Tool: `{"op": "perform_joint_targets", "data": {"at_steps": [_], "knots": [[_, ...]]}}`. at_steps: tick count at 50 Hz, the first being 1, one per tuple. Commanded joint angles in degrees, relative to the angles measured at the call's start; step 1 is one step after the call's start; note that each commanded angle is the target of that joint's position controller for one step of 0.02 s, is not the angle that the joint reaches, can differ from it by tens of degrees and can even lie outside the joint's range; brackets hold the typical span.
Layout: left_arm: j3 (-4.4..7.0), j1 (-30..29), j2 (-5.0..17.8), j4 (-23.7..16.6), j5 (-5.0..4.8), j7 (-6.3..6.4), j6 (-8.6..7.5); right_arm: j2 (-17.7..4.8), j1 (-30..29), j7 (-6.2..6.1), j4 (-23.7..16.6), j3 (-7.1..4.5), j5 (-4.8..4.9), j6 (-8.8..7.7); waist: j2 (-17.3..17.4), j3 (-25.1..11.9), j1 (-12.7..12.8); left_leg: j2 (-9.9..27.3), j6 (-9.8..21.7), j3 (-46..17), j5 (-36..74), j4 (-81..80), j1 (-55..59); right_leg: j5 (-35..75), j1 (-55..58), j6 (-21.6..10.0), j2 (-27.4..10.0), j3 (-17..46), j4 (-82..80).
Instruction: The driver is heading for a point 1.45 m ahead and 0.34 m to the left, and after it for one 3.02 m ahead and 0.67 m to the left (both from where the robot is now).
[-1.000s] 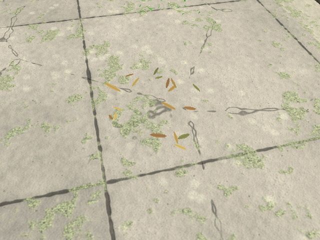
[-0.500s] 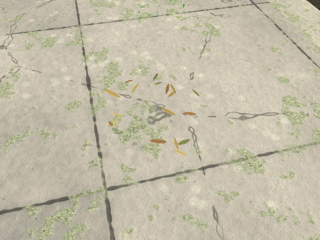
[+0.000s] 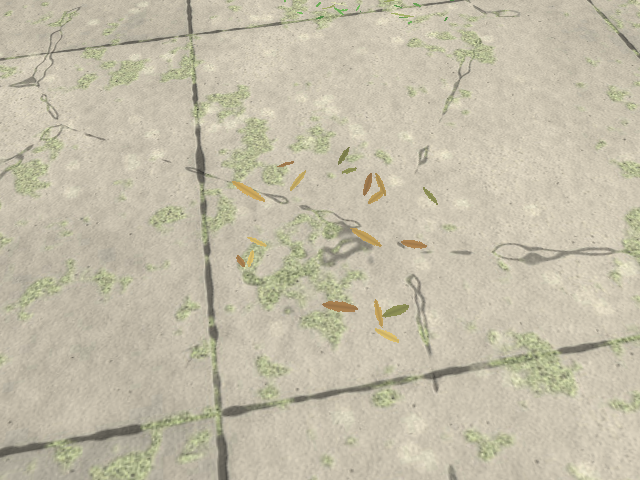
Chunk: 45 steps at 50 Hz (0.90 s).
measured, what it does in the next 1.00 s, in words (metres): walks ahead, turning left: left foot, then right foot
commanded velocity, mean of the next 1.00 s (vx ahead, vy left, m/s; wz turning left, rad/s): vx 0.49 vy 0.00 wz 0.41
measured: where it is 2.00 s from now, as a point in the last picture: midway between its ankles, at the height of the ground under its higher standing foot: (221, 259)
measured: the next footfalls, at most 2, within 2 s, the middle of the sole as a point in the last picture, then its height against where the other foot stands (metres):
left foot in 0.14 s outside the picture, level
right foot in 0.68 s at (356, 419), level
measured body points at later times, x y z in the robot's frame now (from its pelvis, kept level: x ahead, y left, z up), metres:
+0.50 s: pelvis +0.29 +0.03 +0.01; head +0.31 +0.06 +0.45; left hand +0.42 +0.30 -0.11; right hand +0.31 -0.23 -0.13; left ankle +0.20 +0.05 -0.74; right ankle +0.49 -0.10 -0.67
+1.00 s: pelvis +0.57 +0.08 +0.01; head +0.60 +0.08 +0.46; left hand +0.44 +0.30 -0.12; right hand +0.81 -0.08 -0.11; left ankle +0.58 +0.24 -0.67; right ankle +0.57 -0.01 -0.74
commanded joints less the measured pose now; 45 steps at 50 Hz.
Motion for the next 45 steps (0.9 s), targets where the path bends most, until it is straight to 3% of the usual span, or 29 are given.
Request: {"op": "perform_joint_targets", "data": {"at_steps": [1,3,5,6,7,8,9,10,11,12,13,15,18,23,29,31,33,34,35,36,37,38,39,41,45], "knots": [[0.63,3.38,6.62,-0.69,-0.02,0.69,-0.76,0.18,-8.47,0.06,-5.6,0.99,0.23,-0.45,-7.35,8.12,0.16,-2.9,1.47,5.12,2.44,-9.84,2.84,43.36,-6.79,-1.64,-13.76,0.73,-1.27],[0.94,2.76,8.29,-0.62,-0.12,1.17,-1.16,-1.65,-5.72,-0.31,-5.43,0.5,0.23,-0.6,-7.95,5.39,-1.86,-5.37,3.94,6.81,1.41,-12.33,9.21,60.46,-3.85,-0.82,-14.87,-1.42,4.95],[1.69,0.79,10.6,-1.29,-0.18,1.8,-0.88,-4.26,4.51,-0.71,-2.69,-0.76,0.14,-1.14,-8.9,-0.58,-6.63,-8.05,6.72,6.85,-1.35,-13.32,18.96,71.01,-1.97,-0.34,-16.02,-2.67,19.19],[2.13,-0.61,11.76,-1.89,-0.29,1.78,-0.54,-5.63,12.3,-0.91,-0.13,-1.68,0.02,-1.44,-9.28,-4.49,-9.92,-8.27,8.37,5.46,-0.6,-16.42,26.78,67.88,-3.28,-0.4,-16.42,-2.79,29.53],[2.38,-2.51,12.23,-2.97,-0.43,1.31,-0.43,-7.77,18.88,-1.28,1.62,-2.85,-0.77,-1.54,-7.81,-7.1,-13.6,-4.92,10.63,0.12,-2.86,-20.49,36.77,54.61,-11.05,-0.44,-14.72,-3.8,43.44],[1.77,-2.49,7.53,-5.26,0.59,0.49,-0.58,-12.05,20.93,-1.49,1.67,-3.95,-0.92,-1.21,1.97,-10.53,-11.34,9.61,14.54,-19.76,-2.99,-20.15,45.83,7.51,-24.03,-0.15,-7.86,-4.08,63.25],[2.2,-1.09,6.84,-8.13,-1.17,-0.63,-0.53,-13.8,19.41,-1.09,1.08,-4.45,-0.25,-0.46,9.55,-14.72,-8.26,18.3,24.48,-49.4,-9.12,-30.73,55.58,-11.88,-43.22,1.17,1.02,5.1,77.95],[2.45,-7.97,9.58,-10.16,-0.34,-0.95,-1.07,-11.79,14.2,-1.12,0.32,-4.05,0.63,-0.34,1.2,-6.36,-7.03,16.53,21.4,-43.53,-15.69,-35.0,49.43,-4.84,-49.87,-0.07,-4.03,9.18,76.03],[2.7,-11.7,10.38,-11.79,-0.39,-1.28,-1.68,-9.0,10.74,-1.15,-0.67,-3.35,0.79,-0.53,-2.31,-1.22,-5.62,15.13,18.92,-37.27,-11.82,-36.85,41.09,0.51,-48.69,-0.05,-5.97,8.65,71.71],[2.83,-12.19,9.84,-11.89,-0.22,-1.11,-1.68,-7.01,9.02,-1.24,-0.84,-2.81,0.44,-0.95,-6.78,1.44,-2.73,12.88,16.64,-32.13,-3.24,-37.6,34.31,2.51,-45.01,0.64,-7.72,8.55,67.33],[2.87,-11.9,9.28,-12.18,0.6,-1.03,-0.77,-6.25,8.85,-1.63,-1.16,-2.44,0.6,-1.47,-7.55,1.87,-1.03,10.55,15.5,-27.77,3.69,-37.48,29.41,2.22,-41.15,1.81,-8.67,8.74,64.22],[2.74,-11.26,7.68,-13.02,1.37,-1.24,1.42,-6.31,10.29,-2.03,-0.85,-2.08,0.97,-2.66,-5.05,1.47,0.69,7.35,14.18,-22.32,11.45,-37.43,25.43,1.26,-37.75,3.74,-9.4,8.07,58.92],[2.9,-17.44,8.1,-16.22,1.59,-1.63,3.01,-8.52,14.23,-2.28,-0.7,-2.35,1.3,-3.08,-1.63,2.47,-0.43,4.32,12.09,-18.87,15.97,-37.81,24.58,6.37,-40.97,5.8,-9.44,5.66,51.28],[2.76,-30.78,8.85,-21.92,1.13,-2.38,3.51,-8.45,21.61,-2.3,-0.98,-2.27,1.21,-2.24,1.67,2.01,-5.53,2.89,7.16,-19.83,22.54,-35.57,32.28,16.63,-46.82,6.69,-7.47,4.4,38.71],[1.71,-40.58,9.57,-27.19,0.27,-2.81,2.65,-9.77,25.41,-3.21,-2.19,-2.56,0.18,-1.76,3.32,2.19,-8.23,4.73,8.09,-24.01,28.49,-31.3,42.08,15.83,-47.21,5.23,-3.93,4.58,26.6],[1.92,-37.12,10.93,-27.26,-0.07,-2.58,2.02,-10.98,22.48,-3.62,-3.47,-2.9,0.12,-1.93,3.95,1.29,-5.39,5.01,6.72,-24.47,32.56,-28.47,40.67,14.14,-38.57,3.67,-2.81,5.4,21.19],[3.16,-24.17,13.86,-23.42,-0.18,-1.59,1.21,-12.2,19.74,-3.06,-4.23,-3.1,0.26,-2.72,3.05,-5.08,0.15,3.04,4.24,-22.08,43.47,-17.11,38.24,13.1,-20.68,1.1,-0.32,3.89,17.38],[3.83,-15.59,15.42,-21.58,0.41,-0.79,0.46,-11.58,18.93,-2.5,-4.61,-2.96,0.73,-3.35,1.83,-9.84,4.43,0.62,3.34,-20.51,36.32,-6.26,32.28,14.84,-7.82,-0.78,-4.46,6.94,15.74],[4.68,-6.64,19.77,-21.05,1.86,0.16,0.39,-6.89,20.74,-2.24,-6.56,-1.77,1.01,-3.83,-5.96,-18.68,6.0,-2.84,2.86,-16.15,10.75,9.43,24.37,9.41,4.82,-3.34,-19.33,21.88,17.27],[5.88,-8.44,22.93,-19.91,2.21,-0.5,1.19,-4.73,30.73,-2.21,-5.97,-1.68,3.17,-3.06,-20.77,-22.86,-0.07,-10.93,0.92,-11.49,-25.23,23.93,9.16,7.93,12.87,-12.09,-29.55,48.87,9.58],[4.96,-13.49,16.3,-21.14,0.87,-1.2,1.76,-8.94,27.42,-2.77,-4.32,-1.94,0.63,-2.14,-7.67,-13.88,-1.07,-5.33,1.57,-12.4,-19.3,26.52,4.44,-3.16,4.27,-10.4,-26.23,46.89,7.05],[3.88,-17.7,12.1,-21.61,0.3,-1.51,1.58,-8.51,21.26,-2.23,-5.34,-1.92,-0.01,-2.05,-2.68,-5.88,-0.97,-4.0,1.21,-11.89,-13.88,23.94,4.78,-1.88,-4.75,-8.95,-23.09,37.17,5.39],[3.45,-18.86,10.76,-20.98,0.73,-1.75,1.31,-7.5,18.49,-1.9,-6.29,-1.74,-0.12,-2.04,-1.09,-2.54,-1.71,-2.67,0.98,-11.46,-11.84,21.71,5.45,4.55,-9.59,-7.8,-20.48,30.99,4.01],[3.18,-16.72,10.61,-18.73,0.4,-1.63,0.53,-6.63,17.36,-0.99,-7.06,-1.61,-0.95,-1.16,-5.04,-0.95,-3.09,-1.11,0.41,-10.75,-11.19,17.99,7.64,13.49,-14.09,-6.31,-16.88,22.75,2.34],[3.37,-11.87,11.54,-15.88,-0.55,-2.17,-1.14,-5.61,13.58,-0.04,-8.5,-1.23,-1.42,-0.32,-6.25,-0.56,-3.51,-0.12,-0.53,-8.67,-8.58,13.79,3.73,21.17,-13.5,-7.39,-16.04,16.97,-0.15]]}}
